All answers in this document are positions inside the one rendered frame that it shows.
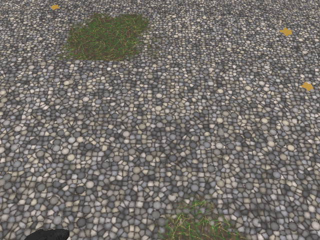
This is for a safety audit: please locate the robot left hand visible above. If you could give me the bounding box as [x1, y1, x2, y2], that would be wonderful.
[24, 229, 70, 240]

